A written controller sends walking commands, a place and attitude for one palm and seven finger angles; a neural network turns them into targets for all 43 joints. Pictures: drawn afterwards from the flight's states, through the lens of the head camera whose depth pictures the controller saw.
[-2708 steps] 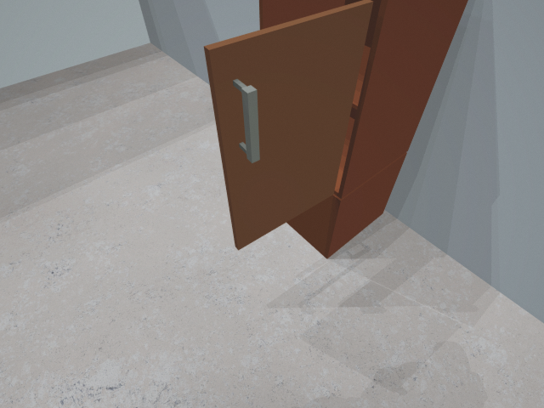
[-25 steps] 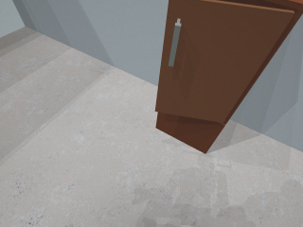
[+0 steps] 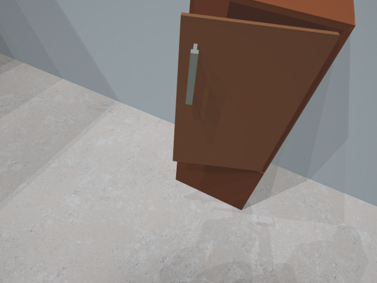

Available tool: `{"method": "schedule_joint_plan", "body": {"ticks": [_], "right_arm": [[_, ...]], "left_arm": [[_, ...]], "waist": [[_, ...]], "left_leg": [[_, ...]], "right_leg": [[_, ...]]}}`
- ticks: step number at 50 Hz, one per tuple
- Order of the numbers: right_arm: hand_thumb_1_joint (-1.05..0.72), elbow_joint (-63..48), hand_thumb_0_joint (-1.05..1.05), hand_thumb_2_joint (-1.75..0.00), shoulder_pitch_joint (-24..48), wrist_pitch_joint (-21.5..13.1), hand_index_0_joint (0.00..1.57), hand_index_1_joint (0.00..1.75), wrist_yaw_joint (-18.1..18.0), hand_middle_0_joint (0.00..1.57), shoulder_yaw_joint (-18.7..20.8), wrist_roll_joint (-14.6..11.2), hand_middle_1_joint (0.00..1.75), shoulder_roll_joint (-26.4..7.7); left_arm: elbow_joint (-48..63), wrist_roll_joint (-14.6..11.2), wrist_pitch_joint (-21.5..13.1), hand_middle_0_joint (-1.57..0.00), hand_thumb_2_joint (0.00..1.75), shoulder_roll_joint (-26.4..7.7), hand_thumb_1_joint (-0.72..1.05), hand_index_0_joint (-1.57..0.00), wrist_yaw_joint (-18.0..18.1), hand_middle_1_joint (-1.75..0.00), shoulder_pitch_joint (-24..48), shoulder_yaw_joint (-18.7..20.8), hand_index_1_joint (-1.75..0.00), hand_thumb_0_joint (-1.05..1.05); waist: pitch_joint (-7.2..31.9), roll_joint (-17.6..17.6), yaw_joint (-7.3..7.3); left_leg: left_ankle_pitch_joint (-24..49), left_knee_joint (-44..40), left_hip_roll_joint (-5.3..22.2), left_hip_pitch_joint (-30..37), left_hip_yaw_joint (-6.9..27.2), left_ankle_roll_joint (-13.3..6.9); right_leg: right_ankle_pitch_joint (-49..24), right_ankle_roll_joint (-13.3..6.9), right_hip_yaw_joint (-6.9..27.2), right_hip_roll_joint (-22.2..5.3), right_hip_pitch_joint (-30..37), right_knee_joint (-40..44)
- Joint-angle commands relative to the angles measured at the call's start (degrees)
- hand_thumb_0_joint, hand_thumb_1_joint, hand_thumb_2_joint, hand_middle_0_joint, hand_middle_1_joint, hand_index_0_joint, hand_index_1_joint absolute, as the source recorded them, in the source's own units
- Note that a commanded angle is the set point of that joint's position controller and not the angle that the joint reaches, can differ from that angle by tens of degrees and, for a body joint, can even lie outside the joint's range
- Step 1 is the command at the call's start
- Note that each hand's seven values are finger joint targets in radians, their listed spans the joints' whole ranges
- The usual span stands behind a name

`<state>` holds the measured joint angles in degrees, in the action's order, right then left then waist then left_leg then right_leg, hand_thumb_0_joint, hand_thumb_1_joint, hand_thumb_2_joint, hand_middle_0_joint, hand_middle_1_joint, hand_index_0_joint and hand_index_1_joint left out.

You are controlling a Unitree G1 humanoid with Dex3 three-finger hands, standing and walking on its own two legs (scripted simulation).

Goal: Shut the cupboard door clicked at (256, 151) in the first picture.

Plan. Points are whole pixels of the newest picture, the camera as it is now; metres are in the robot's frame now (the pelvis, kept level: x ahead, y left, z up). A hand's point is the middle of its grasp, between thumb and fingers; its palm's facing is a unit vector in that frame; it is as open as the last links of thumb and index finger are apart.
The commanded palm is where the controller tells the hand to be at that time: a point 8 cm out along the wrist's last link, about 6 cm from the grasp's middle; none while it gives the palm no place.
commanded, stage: take the last steps up to it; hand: left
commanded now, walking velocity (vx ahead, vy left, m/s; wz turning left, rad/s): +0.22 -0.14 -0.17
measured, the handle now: (192, 75) +0.61 +0.03 +0.12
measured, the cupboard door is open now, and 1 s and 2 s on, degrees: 21 21 21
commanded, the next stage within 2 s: come to a stop and stand still in 0.26 s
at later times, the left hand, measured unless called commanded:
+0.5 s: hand (160, 234) +0.27 +0.08 -0.16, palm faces -0.15 -0.96 -0.23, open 7.4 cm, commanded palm none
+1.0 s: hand (126, 278) +0.16 +0.15 -0.16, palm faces +0.01 -0.97 -0.25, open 7.4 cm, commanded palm none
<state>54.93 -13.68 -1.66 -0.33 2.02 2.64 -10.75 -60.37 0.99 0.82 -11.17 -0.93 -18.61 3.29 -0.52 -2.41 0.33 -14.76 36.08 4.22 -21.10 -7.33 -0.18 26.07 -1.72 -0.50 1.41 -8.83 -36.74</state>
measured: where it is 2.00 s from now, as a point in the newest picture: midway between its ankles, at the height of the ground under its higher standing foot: outside the picture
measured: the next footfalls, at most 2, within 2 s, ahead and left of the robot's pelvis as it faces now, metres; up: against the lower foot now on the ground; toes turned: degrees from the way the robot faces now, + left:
right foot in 0.42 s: +0.24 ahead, -0.20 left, +0.00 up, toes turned -11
left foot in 1.02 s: +0.12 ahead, +0.08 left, +0.00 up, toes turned -3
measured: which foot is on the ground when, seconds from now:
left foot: down 0.00-0.44, up 0.46-1.00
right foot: up 0.00-0.40, down 0.42-1.00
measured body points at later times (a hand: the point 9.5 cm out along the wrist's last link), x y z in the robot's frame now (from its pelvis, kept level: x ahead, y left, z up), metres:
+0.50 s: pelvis +0.14 -0.09 +0.00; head +0.19 -0.12 +0.44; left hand +0.28 +0.13 -0.14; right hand +0.06 -0.31 -0.16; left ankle +0.05 +0.09 -0.69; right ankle +0.20 -0.19 -0.73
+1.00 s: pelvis +0.11 -0.05 +0.01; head +0.13 -0.05 +0.46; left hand +0.16 +0.20 -0.14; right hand +0.20 -0.31 -0.12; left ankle +0.08 +0.08 -0.72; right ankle +0.20 -0.19 -0.72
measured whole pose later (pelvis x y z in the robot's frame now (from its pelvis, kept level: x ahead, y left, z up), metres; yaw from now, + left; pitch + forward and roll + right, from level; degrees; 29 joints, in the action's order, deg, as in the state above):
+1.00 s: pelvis +0.11 -0.05 +0.01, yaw -4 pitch +0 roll +0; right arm 54.9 -8.8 3.0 0.6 2.5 0.9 -12.7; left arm -57.2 2.1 1.8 -12.6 1.5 -13.4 3.1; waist -1.1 -1.7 -3.2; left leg -21.7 33.3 1.1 -12.1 -1.0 2.0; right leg 3.7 -0.3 -5.3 -4.0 -21.1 -24.4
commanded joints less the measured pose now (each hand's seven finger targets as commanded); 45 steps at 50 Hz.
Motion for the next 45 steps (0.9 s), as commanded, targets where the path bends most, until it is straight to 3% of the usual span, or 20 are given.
{"method": "schedule_joint_plan", "body": {"ticks": [1, 2, 3, 5, 8, 11, 14, 17, 19, 20, 21, 22, 23, 24, 26, 29, 32, 39, 43, 45], "right_arm": [[-0.9, 0.5, 0.0, -0.9, -14.0, -0.7, 0.2, 0.3, -2.3, 0.2, 2.7, -0.1, 0.3, -13.9], [-0.9, -0.5, 0.0, -0.9, -11.3, -1.1, 0.2, 0.3, -2.5, 0.2, 1.9, -0.2, 0.3, -11.9], [-0.9, -0.6, 0.0, -0.9, -9.0, -1.3, 0.2, 0.3, -2.5, 0.2, 1.5, -0.3, 0.3, -10.5], [-0.9, 0.2, 0.0, -0.9, -8.9, -2.0, 0.2, 0.3, -2.6, 0.2, 1.1, -0.4, 0.3, -9.0], [-0.9, 1.2, 0.0, -0.9, -9.4, -2.0, 0.2, 0.3, -2.5, 0.2, 1.3, -0.6, 0.3, -8.7], [-0.9, 2.3, 0.0, -0.9, -10.0, -1.5, 0.2, 0.3, -2.0, 0.2, 1.6, -0.6, 0.3, -8.3], [-0.9, 3.3, 0.0, -0.9, -11.0, -1.1, 0.2, 0.3, -1.7, 0.2, 2.1, -0.4, 0.3, -8.7], [-0.9, 3.7, 0.0, -0.9, -9.9, -0.5, 0.2, 0.3, -1.5, 0.2, 2.7, -0.4, 0.3, -9.2], [-0.9, 3.8, 0.0, -0.9, -8.2, 0.0, 0.2, 0.3, -1.5, 0.2, 2.5, -0.8, 0.3, -9.3], [-0.9, 4.0, 0.0, -0.9, -7.9, 0.1, 0.2, 0.3, -1.2, 0.2, 2.3, -1.3, 0.3, -8.2], [-0.9, 3.6, 0.0, -0.9, -10.5, 0.2, 0.2, 0.3, -0.9, 0.2, 1.5, -2.1, 0.3, -4.3], [-0.9, 2.8, 0.0, -0.9, -12.3, 1.5, 0.2, 0.3, -1.3, 0.2, 0.7, -2.8, 0.3, -1.8], [-0.9, 3.7, 0.0, -0.9, -13.8, 2.5, 0.2, 0.3, -1.5, 0.2, 0.5, -3.1, 0.3, -1.8], [-0.9, 4.4, 0.0, -0.9, -12.9, 3.0, 0.2, 0.3, -1.6, 0.2, 0.4, -3.0, 0.3, -0.8], [-0.9, 4.9, 0.0, -0.9, -10.0, 3.8, 0.2, 0.3, -1.8, 0.2, 1.0, -2.9, 0.3, -4.0], [-0.9, 3.8, 0.0, -0.9, -6.5, 5.0, 0.2, 0.3, -1.2, 0.2, 1.4, -2.4, 0.3, -4.3], [-0.9, 2.6, 0.0, -0.9, -5.0, 6.3, 0.2, 0.3, -0.6, 0.2, 2.2, -1.9, 0.3, -4.8], [-0.9, -0.8, 0.0, -0.9, -0.2, 6.7, 0.2, 0.3, 0.5, 0.2, 2.6, -1.2, 0.3, -6.0], [-0.9, -1.7, 0.0, -0.9, 0.9, 5.8, 0.2, 0.3, 1.1, 0.2, 2.2, -1.5, 0.3, -5.7], [-0.9, -2.0, 0.0, -0.9, 1.2, 5.0, 0.2, 0.3, 1.0, 0.2, 1.8, -1.8, 0.3, -5.4]], "left_arm": [[7.1, 1.1, -0.8, -0.2, 0.9, -6.4, 0.9, -0.2, -0.7, -0.3, 6.8, 1.8, -0.3, 0.0], [6.9, 1.1, -0.9, -0.2, 0.9, -6.2, 0.9, -0.2, -1.1, -0.3, 7.3, 1.8, -0.3, 0.0], [6.2, 1.2, -0.6, -0.2, 0.9, -5.5, 0.9, -0.2, -1.4, -0.3, 6.6, 2.1, -0.3, 0.0], [5.1, 0.9, 0.1, -0.2, 0.9, -3.6, 0.9, -0.2, -1.5, -0.3, 4.0, 1.8, -0.3, 0.0], [5.2, 0.6, 0.7, -0.2, 0.9, -2.5, 0.9, -0.2, -1.6, -0.3, 4.4, 1.5, -0.3, 0.0], [6.1, 0.6, 0.8, -0.2, 0.9, -1.5, 0.9, -0.2, -1.6, -0.3, 7.4, 1.0, -0.3, 0.0], [7.3, 0.5, 0.3, -0.2, 0.9, -1.4, 0.9, -0.2, -1.5, -0.3, 11.3, 0.6, -0.3, 0.0], [7.4, 0.5, -0.2, -0.2, 0.9, -2.5, 0.9, -0.2, -1.4, -0.3, 11.0, 0.8, -0.3, 0.0], [5.5, 0.5, -1.0, -0.2, 0.9, -3.1, 0.9, -0.2, -0.9, -0.3, 4.9, 1.0, -0.3, 0.0], [3.5, 0.7, -1.9, -0.2, 0.9, -5.7, 0.9, -0.2, -0.3, -0.3, -1.9, 1.6, -0.3, 0.0], [1.9, 1.2, -2.9, -0.2, 0.9, -11.2, 0.9, -0.2, 0.9, -0.3, -6.7, 2.6, -0.3, 0.0], [1.6, 0.1, -3.2, -0.2, 0.9, -13.7, 0.9, -0.2, 1.5, -0.3, -6.7, 2.1, -0.3, 0.0], [2.9, 0.0, -3.0, -0.2, 0.9, -12.2, 0.9, -0.2, 2.0, -0.3, -1.0, 1.2, -0.3, 0.0], [3.5, 0.3, -2.9, -0.2, 0.9, -10.1, 0.9, -0.2, 2.6, -0.3, 2.5, 1.1, -0.3, 0.0], [4.2, 0.0, -2.1, -0.2, 0.9, -8.9, 0.9, -0.2, 3.3, -0.3, 4.2, 0.7, -0.3, 0.0], [4.9, -0.1, -1.6, -0.2, 0.9, -8.6, 0.9, -0.2, 3.6, -0.3, 5.7, 1.1, -0.3, 0.0], [5.2, 0.0, -1.6, -0.2, 0.9, -7.9, 0.9, -0.2, 4.0, -0.3, 6.3, 1.6, -0.3, 0.0], [6.9, 0.6, -1.2, -0.2, 0.9, -8.8, 0.9, -0.2, 3.9, -0.3, 7.1, 1.7, -0.3, 0.0], [7.5, 1.4, -0.8, -0.2, 0.9, -10.2, 0.9, -0.2, 3.2, -0.3, 7.1, 1.9, -0.3, 0.0], [7.0, 1.6, -0.6, -0.2, 0.9, -11.0, 0.9, -0.2, 3.0, -0.3, 5.9, 2.2, -0.3, 0.0]], "waist": [[-2.2, 13.4, 5.1], [-4.5, 11.4, 4.05], [-6.4, 10.5, 2.64], [-4.2, 10.3, 1.31], [-2.3, 11.0, 0.91], [-3.8, 11.7, 1.19], [-4.7, 12.0, 2.4], [-4.7, 12.7, 2.03], [-2.0, 11.0, -1.3], [2.3, 6.1, -4.47], [8.9, -7.6, -5.52], [11.3, -10.7, -3.13], [9.1, -6.2, -0.65], [8.4, -8.4, -0.42], [8.3, -7.9, -0.9], [6.7, -3.7, -1.18], [7.0, -2.8, -0.97], [4.6, -6.3, -1.08], [2.7, -8.4, -1.55], [3.2, -9.5, -2.35]], "left_leg": [[-11.7, -26.1, 23.2, 16.1, 30.6, -6.3], [-8.2, -26.0, 21.9, 12.7, 27.8, -6.1], [-3.4, -26.1, 20.0, 10.0, 21.1, -4.5], [9.8, -24.0, 16.8, 11.9, 11.7, -3.5], [16.7, -23.1, 15.3, 14.4, 5.6, -4.8], [18.0, -22.9, 14.2, 14.8, 1.8, -5.3], [21.4, -21.2, 14.7, 14.6, 0.7, -5.4], [19.5, -18.2, 15.4, 13.5, 1.1, -5.3], [22.9, -10.9, 13.0, 11.9, -1.1, -3.4], [21.3, -2.0, 9.6, 9.6, -2.9, -1.0], [1.4, 12.0, 2.1, -0.3, -5.4, 1.8], [-23.1, 20.8, -1.2, 2.0, 1.4, 2.3], [-23.4, 21.3, 0.5, 4.1, 5.9, 1.9], [-20.4, 23.6, 0.5, 1.0, 6.3, 1.9], [-17.4, 28.4, -0.2, -1.6, 8.2, 2.8], [-12.8, 30.9, -2.2, -3.8, 8.7, 3.9], [-8.6, 31.7, -3.0, -6.0, 10.0, 4.8], [-5.7, 27.6, -2.8, -6.1, 10.4, 4.6], [-8.6, 15.9, -3.1, -0.1, 7.3, 3.4], [-11.2, 8.3, -3.4, 2.4, 6.1, 2.6]], "right_leg": [[0.1, -0.8, 4.7, -3.9, -30.3, -32.8], [-3.4, -0.3, 4.0, -5.1, -30.0, -34.3], [-6.5, 0.5, 4.2, -5.7, -28.9, -33.9], [-10.6, 1.6, 3.2, -5.1, -27.5, -32.0], [-13.1, 2.5, 1.6, -5.2, -27.4, -27.3], [-16.4, 2.9, -1.2, -5.8, -27.4, -19.3], [-16.9, 2.5, -3.6, -5.7, -23.5, -8.8], [-15.5, 1.4, -5.2, -4.2, -16.9, -1.7], [-19.5, 0.9, -6.3, -2.4, -6.3, 5.0], [-27.5, 0.6, -3.4, -3.9, 3.3, 9.8], [-47.6, -2.8, 10.6, -16.7, 15.2, 11.5], [-63.5, -6.6, 16.0, -25.3, 9.8, 14.2], [-59.4, -8.0, 12.8, -24.9, 3.7, 16.1], [-64.1, -7.3, 12.0, -22.4, 4.5, 14.5], [-69.2, -7.3, 10.2, -21.9, 5.5, 12.9], [-65.1, -7.2, 7.7, -21.1, 2.4, 14.5], [-58.5, -7.1, 6.7, -21.4, 2.5, 16.3], [-31.7, -8.0, 7.9, -21.1, -2.5, 21.3], [-11.9, -7.2, 9.3, -19.3, -6.6, 25.3], [-8.5, -7.3, 10.8, -18.7, -5.2, 25.7]]}}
